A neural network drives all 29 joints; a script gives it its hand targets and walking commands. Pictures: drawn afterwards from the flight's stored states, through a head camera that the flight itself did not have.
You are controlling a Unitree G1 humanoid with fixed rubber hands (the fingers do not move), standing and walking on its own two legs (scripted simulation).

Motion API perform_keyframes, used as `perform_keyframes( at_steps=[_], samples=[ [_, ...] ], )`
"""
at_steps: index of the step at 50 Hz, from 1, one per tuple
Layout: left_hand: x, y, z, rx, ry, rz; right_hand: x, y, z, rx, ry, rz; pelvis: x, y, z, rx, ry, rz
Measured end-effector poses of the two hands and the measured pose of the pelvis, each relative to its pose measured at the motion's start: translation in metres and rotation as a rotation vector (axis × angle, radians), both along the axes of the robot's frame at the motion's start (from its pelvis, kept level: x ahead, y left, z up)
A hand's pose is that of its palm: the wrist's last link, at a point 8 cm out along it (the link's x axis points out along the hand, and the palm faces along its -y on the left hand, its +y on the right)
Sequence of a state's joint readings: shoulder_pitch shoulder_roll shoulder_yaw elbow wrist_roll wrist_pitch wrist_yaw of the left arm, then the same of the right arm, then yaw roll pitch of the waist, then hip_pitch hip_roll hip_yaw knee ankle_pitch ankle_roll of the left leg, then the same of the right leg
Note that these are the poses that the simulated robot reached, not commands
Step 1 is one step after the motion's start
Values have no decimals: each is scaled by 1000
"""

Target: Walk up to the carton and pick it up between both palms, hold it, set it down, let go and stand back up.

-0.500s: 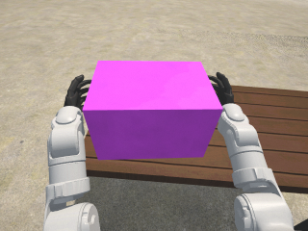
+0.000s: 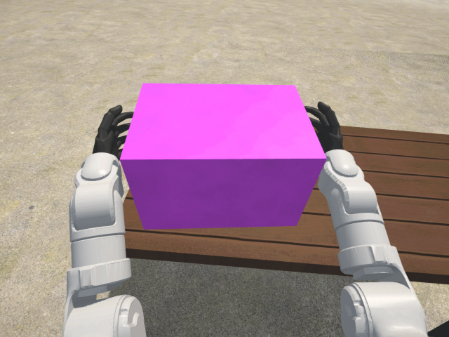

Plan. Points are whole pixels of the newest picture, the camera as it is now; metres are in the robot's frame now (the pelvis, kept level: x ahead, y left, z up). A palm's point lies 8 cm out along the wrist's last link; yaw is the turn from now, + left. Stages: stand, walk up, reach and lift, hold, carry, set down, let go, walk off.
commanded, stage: set down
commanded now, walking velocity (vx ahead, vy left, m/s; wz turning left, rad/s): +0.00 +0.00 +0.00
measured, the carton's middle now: (220, 155) +0.38 +0.00 +0.16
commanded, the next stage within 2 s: none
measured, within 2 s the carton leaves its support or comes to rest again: neither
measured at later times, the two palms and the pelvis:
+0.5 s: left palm (122, 168) +0.37 +0.18 +0.14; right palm (319, 162) +0.38 -0.19 +0.14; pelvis +0.03 -0.01 +0.00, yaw +2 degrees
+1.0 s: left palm (126, 178) +0.38 +0.18 +0.10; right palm (313, 168) +0.39 -0.19 +0.12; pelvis +0.02 +0.00 +0.00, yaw +1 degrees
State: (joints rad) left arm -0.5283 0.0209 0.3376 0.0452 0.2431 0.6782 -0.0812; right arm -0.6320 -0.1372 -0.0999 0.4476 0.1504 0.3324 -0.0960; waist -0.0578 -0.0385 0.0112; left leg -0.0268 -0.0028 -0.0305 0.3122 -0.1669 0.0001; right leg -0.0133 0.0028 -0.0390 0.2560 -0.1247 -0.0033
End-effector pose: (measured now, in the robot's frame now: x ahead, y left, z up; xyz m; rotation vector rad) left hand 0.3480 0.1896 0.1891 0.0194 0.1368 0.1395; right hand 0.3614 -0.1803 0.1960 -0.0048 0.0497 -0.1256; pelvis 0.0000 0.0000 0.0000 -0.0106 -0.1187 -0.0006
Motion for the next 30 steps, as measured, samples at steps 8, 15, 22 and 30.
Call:
perform_keyframes(
  at_steps=[8,15,22,30],
  samples=[
    [3,4,7,15,-79,4,5,3,8,-13,-93,9,6,-1,0,3,-15,2],
    [9,9,-27,20,-6,8,14,9,-24,-40,-52,19,13,-3,0,3,-18,15],
    [19,-1,-49,42,-14,0,21,-1,-49,-59,-67,9,21,-6,0,-1,9,29],
    [29,-13,-65,39,9,-21,24,-13,-60,-86,-44,-11,31,-8,0,-1,26,18]
  ],
)
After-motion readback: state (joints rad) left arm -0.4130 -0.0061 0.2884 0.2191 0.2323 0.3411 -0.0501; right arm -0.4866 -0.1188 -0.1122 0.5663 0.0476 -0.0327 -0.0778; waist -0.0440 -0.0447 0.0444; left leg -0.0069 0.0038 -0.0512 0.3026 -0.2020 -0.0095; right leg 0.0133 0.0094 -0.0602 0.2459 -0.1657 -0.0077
